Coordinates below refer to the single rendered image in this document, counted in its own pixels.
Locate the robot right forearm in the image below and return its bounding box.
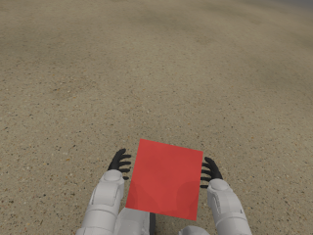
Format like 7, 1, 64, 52
206, 178, 252, 235

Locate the carton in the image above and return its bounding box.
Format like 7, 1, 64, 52
125, 138, 203, 221

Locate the left robot thigh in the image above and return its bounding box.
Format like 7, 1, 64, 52
113, 207, 150, 235

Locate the right robot thigh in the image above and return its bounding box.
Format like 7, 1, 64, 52
177, 225, 209, 235

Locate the robot left hand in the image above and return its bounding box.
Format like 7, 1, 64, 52
108, 148, 132, 180

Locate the robot right hand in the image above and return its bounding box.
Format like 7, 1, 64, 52
200, 157, 223, 189

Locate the robot thigh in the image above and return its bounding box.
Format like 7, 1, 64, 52
177, 225, 209, 235
113, 207, 150, 235

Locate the robot left forearm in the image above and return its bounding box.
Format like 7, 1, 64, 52
75, 169, 125, 235

